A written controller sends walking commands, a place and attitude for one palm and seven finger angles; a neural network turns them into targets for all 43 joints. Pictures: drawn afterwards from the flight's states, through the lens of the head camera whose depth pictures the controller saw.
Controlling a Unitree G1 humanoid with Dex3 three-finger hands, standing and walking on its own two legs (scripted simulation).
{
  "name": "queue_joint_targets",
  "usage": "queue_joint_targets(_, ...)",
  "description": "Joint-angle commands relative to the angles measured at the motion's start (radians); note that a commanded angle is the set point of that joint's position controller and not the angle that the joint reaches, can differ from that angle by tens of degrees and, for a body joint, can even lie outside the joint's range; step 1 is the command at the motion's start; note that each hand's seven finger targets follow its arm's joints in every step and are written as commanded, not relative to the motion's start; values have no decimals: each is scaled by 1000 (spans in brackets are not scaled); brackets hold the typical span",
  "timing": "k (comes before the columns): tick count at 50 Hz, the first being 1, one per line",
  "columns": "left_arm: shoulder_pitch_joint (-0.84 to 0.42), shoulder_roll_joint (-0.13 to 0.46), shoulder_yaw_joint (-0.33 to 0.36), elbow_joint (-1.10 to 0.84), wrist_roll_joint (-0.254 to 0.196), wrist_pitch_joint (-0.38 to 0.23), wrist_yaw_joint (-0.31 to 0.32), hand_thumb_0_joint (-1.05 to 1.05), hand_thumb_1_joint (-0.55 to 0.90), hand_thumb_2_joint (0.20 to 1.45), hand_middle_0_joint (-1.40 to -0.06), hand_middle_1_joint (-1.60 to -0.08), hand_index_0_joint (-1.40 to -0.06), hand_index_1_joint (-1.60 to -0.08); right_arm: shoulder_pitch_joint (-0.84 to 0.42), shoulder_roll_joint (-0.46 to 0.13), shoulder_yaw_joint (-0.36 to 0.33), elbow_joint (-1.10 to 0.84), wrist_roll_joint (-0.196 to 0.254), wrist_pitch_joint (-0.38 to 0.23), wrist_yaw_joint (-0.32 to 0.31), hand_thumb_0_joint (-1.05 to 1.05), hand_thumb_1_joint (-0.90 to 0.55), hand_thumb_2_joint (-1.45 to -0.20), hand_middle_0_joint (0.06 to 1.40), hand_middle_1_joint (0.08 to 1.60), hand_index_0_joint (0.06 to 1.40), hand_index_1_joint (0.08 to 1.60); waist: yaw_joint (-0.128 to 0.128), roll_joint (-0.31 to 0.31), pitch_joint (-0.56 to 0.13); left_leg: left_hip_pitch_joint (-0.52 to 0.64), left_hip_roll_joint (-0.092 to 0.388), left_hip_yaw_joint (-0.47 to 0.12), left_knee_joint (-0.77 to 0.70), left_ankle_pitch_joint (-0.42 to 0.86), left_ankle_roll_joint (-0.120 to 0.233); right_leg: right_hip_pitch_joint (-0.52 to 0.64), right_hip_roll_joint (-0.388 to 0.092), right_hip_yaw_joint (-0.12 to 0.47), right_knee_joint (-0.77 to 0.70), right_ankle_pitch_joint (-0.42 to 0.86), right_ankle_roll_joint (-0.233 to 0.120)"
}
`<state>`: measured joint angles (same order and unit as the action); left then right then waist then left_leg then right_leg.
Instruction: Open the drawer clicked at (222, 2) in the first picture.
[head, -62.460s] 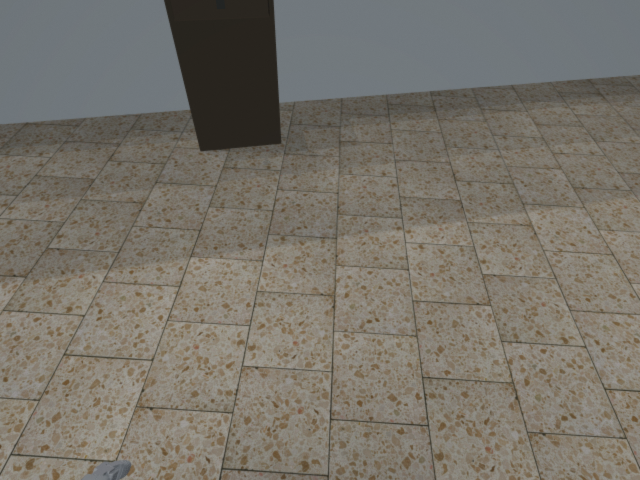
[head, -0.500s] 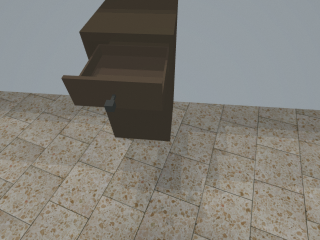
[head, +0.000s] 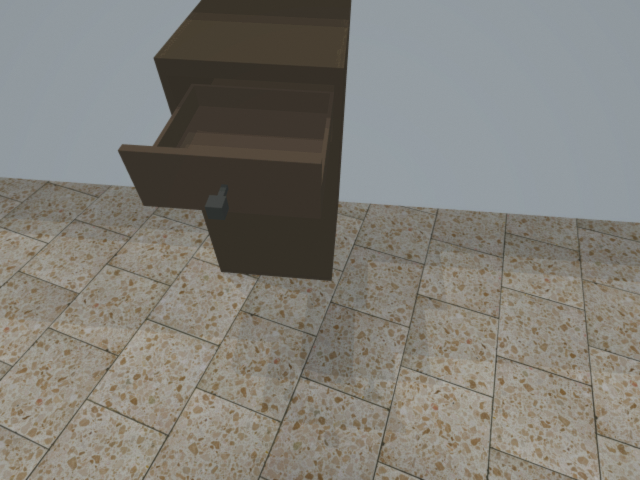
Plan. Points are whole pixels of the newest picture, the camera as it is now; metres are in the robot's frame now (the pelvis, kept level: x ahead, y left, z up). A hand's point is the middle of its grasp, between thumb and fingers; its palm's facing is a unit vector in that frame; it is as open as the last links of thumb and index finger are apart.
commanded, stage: look to check the result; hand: left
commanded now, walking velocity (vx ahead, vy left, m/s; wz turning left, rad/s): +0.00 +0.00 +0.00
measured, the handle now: (219, 200) +0.60 +0.23 -0.05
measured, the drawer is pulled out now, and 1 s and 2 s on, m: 0.29 0.29 0.29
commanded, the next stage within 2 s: stand and wait in 0.46 s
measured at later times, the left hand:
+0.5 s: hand out of the picture +0.00 +0.15 -0.18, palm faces +0.05 -0.98 -0.17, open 7.4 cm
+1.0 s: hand out of the picture +0.00 +0.14 -0.17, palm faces +0.05 -0.98 -0.18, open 7.4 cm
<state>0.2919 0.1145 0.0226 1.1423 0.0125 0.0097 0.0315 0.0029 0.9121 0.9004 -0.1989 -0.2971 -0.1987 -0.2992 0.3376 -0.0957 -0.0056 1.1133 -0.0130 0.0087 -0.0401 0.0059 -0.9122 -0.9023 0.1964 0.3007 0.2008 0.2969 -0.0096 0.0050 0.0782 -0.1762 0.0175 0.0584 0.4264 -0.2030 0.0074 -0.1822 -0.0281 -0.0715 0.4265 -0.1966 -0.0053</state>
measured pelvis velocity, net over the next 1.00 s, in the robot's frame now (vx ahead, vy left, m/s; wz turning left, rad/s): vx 0.01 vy -0.02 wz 0.01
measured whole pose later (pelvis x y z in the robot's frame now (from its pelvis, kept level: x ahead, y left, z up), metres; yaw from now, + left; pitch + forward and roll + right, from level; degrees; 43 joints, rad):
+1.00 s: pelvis +0.01 -0.02 +0.00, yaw +0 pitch -2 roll +0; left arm 0.27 0.11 0.02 1.14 0.01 0.00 0.03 0.00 0.91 0.90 -0.20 -0.30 -0.20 -0.30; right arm 0.30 -0.11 0.00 1.12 -0.01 0.00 -0.04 0.01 -0.91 -0.90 0.20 0.30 0.20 0.30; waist -0.01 0.02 0.08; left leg -0.16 0.04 0.04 0.40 -0.20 -0.02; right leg -0.17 -0.01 -0.09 0.42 -0.21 -0.03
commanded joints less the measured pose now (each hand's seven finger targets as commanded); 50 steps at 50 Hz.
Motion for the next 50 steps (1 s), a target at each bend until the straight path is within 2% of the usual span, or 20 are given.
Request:
queue_joint_targets(1, 68, 95, 20, -20, 1, -12, 5, 0, 900, 900, -200, -300, -200, -300, 94, -78, -18, -14, -2, -11, -3, 0, -900, -900, 200, 300, 200, 300, 1, 14, 24, -38, 72, -86, -105, -33, 19, -24, -66, 74, -103, -49, -34)
queue_joint_targets(11, 70, 93, 19, -17, 1, -12, 6, 0, 900, 900, -200, -300, -200, -300, 88, -77, -16, -11, -1, -13, -4, 0, -900, -900, 200, 300, 200, 300, 4, 18, 42, -40, 77, -92, -119, -26, 20, -26, -64, 68, -96, -29, -30)
queue_joint_targets(17, 70, 94, 19, -21, 3, -15, 8, 0, 900, 900, -200, -300, -200, -300, 82, -82, -18, -14, 1, -11, -2, 0, -900, -900, 200, 300, 200, 300, 4, -18, 40, -27, 76, -88, -109, -15, 20, -36, -65, 72, -104, -40, -30)
queue_joint_targets(19, 64, 93, 20, -20, 2, -14, 7, 0, 900, 900, -200, -300, -200, -300, 80, -76, -16, -10, -2, -13, -3, 0, -900, -900, 200, 300, 200, 300, 4, 6, 42, -34, 72, -87, -111, -11, 20, -27, -70, 71, -105, -35, -30)
queue_joint_targets(23, 59, 93, 20, -20, 2, -15, 7, 0, 900, 900, -200, -300, -200, -300, 79, -75, -17, -10, -2, -12, -3, 0, -900, -900, 200, 300, 200, 300, 2, 15, 46, -33, 74, -85, -110, -6, 18, -28, -68, 68, -104, -31, -30)
queue_joint_targets(31, 53, 98, 22, -18, 0, -17, 6, 0, 900, 900, -200, -300, -200, -300, 73, -81, -15, -7, -1, -15, -4, 0, -900, -900, 200, 300, 200, 300, 3, -2, 17, -12, 77, -82, -104, 39, 16, -5, -71, 70, -104, 3, -31)
queue_joint_targets(33, 51, 95, 20, -17, 1, -17, 7, 0, 900, 900, -200, -300, -200, -300, 73, -81, -15, -6, -1, -13, -4, 0, -900, -900, 200, 300, 200, 300, 2, 5, 33, -16, 76, -83, -104, 31, 16, -16, -70, 69, -108, -11, -31)
queue_joint_targets(36, 52, 97, 22, -16, -1, -17, 6, 0, 900, 900, -200, -300, -200, -300, 68, -81, -14, -4, -2, -14, -5, 0, -900, -900, 200, 300, 200, 300, 5, 18, 23, -9, 75, -80, -104, 43, 15, -7, -72, 70, -110, 1, -34)
queue_joint_targets(38, 51, 100, 21, -14, 0, -18, 7, 0, 900, 900, -200, -300, -200, -300, 67, -81, -15, -4, -1, -12, -4, 0, -900, -900, 200, 300, 200, 300, 4, -7, 24, -3, 77, -79, -99, 38, 14, -14, -72, 71, -115, -8, -33)
queue_joint_targets(45, 49, 103, 21, -16, -1, -18, 6, 0, 900, 900, -200, -300, -200, -300, 67, -82, -14, 0, -2, -10, -4, 0, -900, -900, 200, 300, 200, 300, 3, 4, 33, -9, 74, -71, -99, 28, 9, -18, -72, 79, -124, -24, -36)
queue_joint_targets(50, 51, 104, 20, -16, -1, -20, 7, 0, 900, 900, -200, -300, -200, -300, 60, -81, -15, 1, -3, -9, -3, 0, -900, -900, 200, 300, 200, 300, 4, -10, 28, 0, 75, -69, -95, 34, 8, -20, -74, 83, -130, -25, -37)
